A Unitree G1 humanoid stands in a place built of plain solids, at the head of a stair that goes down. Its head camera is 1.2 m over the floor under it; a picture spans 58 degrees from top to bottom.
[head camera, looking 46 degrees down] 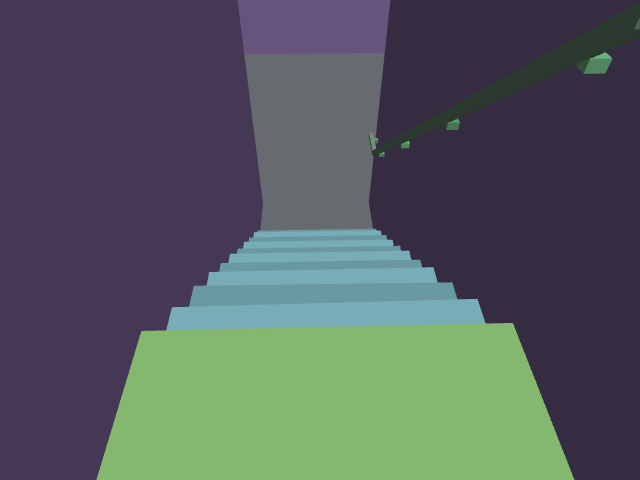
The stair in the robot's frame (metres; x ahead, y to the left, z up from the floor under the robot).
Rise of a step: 0.19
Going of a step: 0.24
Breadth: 1.20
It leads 1 degrees to the left of straight ahead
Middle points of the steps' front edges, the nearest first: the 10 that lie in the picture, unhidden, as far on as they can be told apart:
0.77 -0.03 0.00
1.00 -0.02 -0.19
1.25 -0.02 -0.39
1.49 -0.01 -0.58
1.72 -0.01 -0.76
1.95 0.00 -0.94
2.18 0.01 -1.14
2.43 0.01 -1.32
2.66 0.02 -1.50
2.91 0.02 -1.69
